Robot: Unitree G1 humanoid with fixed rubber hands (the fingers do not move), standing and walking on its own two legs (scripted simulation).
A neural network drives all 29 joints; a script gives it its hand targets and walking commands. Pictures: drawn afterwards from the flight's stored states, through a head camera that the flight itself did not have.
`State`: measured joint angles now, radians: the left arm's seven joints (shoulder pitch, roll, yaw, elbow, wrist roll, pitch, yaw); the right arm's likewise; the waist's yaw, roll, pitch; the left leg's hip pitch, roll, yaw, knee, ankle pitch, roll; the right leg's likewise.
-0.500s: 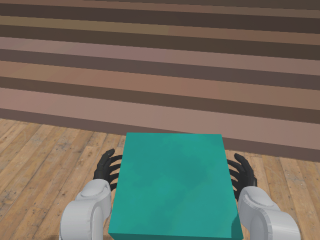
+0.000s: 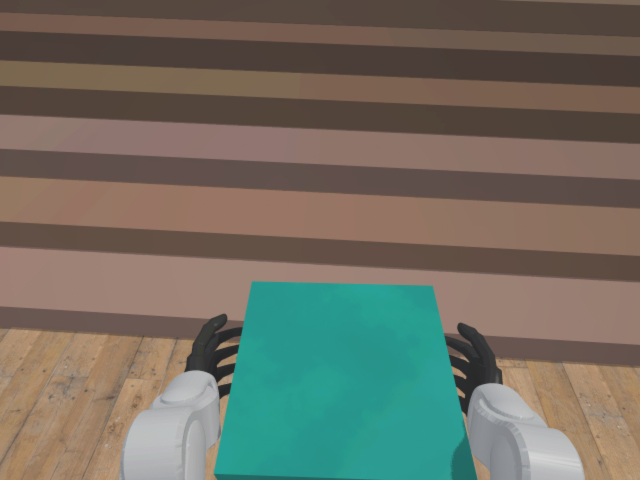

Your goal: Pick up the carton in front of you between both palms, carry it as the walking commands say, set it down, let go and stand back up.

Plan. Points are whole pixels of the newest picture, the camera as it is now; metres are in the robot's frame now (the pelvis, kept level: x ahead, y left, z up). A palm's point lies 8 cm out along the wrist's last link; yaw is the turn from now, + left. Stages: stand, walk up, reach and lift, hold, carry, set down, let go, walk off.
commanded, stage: carry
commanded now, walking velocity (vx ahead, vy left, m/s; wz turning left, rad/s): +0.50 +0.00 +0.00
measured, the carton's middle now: (338, 414) +0.23 -0.01 +0.00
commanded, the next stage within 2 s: none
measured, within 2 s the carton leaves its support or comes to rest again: neither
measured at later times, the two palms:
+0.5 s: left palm (240, 156) +0.62 +0.14 +0.11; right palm (411, 150) +0.65 -0.16 +0.11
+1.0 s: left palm (257, 71) +1.01 +0.15 +0.10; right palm (381, 73) +0.99 -0.15 +0.11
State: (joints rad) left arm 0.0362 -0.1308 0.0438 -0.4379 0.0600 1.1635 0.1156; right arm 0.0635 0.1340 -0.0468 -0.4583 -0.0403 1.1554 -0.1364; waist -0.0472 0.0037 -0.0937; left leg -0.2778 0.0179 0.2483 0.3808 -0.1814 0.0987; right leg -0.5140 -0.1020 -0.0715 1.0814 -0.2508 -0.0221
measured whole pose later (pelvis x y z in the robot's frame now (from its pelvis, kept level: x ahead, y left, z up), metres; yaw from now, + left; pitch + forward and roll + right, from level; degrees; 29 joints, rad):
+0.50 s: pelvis +0.33 -0.04 -0.02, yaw +4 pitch +3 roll +0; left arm -0.36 -0.10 0.17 -0.37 -0.05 1.20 0.21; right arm -0.35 0.08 -0.17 -0.40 0.04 1.22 -0.18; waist 0.05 0.03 -0.01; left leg -0.49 0.05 0.03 1.27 -0.35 0.07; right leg -0.41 0.00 -0.23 0.54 -0.21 -0.11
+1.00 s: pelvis +0.64 +0.01 -0.01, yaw +2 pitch +6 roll -1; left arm -0.61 -0.12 0.34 -0.20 0.03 1.16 0.17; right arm -0.59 0.13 -0.28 -0.20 0.01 1.15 -0.21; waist -0.09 -0.01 0.08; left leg -0.34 -0.01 0.14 0.52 -0.28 0.08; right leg -0.76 0.01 -0.05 1.65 -0.44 -0.08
